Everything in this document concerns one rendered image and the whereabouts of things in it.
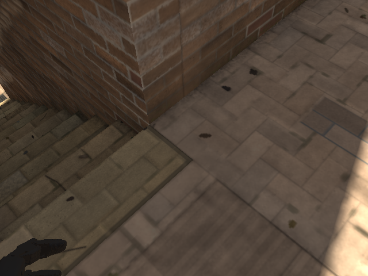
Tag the left robot hand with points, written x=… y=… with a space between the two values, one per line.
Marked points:
x=27 y=253

